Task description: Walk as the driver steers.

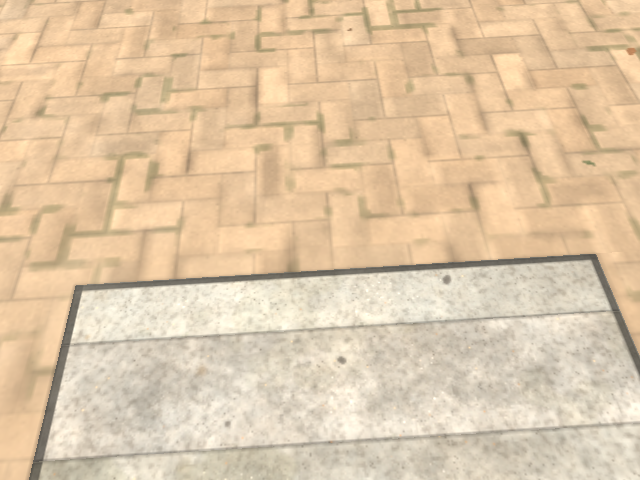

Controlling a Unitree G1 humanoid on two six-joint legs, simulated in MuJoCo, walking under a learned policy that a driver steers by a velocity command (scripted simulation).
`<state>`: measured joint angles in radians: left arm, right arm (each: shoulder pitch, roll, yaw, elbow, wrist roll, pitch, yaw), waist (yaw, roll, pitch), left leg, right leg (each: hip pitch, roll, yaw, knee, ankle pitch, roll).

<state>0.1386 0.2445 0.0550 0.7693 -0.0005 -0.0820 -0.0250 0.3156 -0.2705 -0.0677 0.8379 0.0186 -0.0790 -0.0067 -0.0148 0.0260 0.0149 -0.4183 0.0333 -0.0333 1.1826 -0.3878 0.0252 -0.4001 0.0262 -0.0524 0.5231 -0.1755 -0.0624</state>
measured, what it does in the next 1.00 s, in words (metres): walks ahead: left foot, then right foot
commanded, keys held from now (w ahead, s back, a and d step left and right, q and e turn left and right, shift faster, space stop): w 1.00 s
